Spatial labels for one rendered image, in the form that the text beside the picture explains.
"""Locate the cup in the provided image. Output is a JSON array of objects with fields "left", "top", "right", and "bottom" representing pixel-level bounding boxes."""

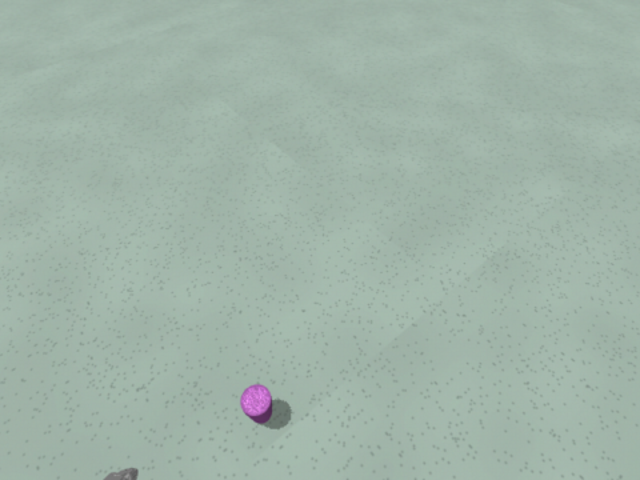
[{"left": 240, "top": 384, "right": 272, "bottom": 424}]

